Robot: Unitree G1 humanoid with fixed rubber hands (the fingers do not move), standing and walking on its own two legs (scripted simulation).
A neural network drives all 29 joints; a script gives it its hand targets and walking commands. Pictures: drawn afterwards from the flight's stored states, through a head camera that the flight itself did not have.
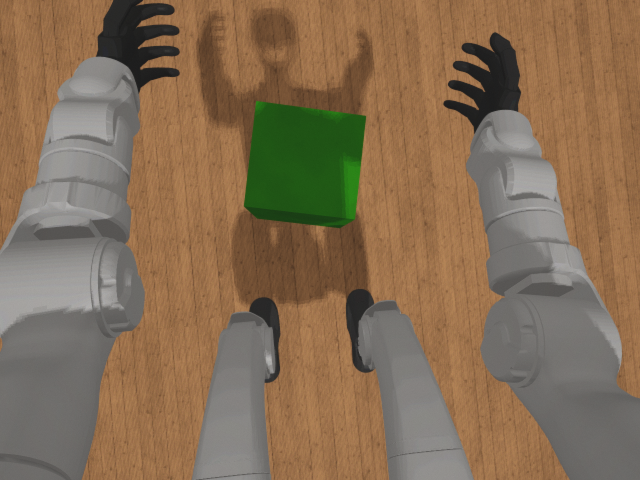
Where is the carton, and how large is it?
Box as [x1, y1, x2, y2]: [244, 101, 365, 227]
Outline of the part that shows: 256,101 244,206 257,218 334,227 340,227 354,219 365,116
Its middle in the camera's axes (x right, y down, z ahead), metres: -0.04 -0.16 +0.86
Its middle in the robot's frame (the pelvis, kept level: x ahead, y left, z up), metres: +0.52 -0.01 -0.52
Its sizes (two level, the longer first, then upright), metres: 0.210 0.200 0.250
